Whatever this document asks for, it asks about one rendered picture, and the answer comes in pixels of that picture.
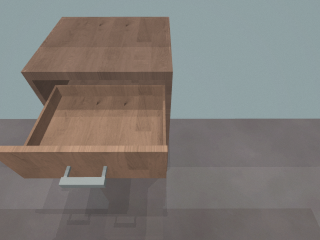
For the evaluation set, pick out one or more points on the drawer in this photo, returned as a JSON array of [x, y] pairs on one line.
[[88, 127]]

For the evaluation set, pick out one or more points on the cabinet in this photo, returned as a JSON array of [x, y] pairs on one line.
[[104, 51]]

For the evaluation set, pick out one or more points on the handle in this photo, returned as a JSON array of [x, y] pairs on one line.
[[83, 182]]

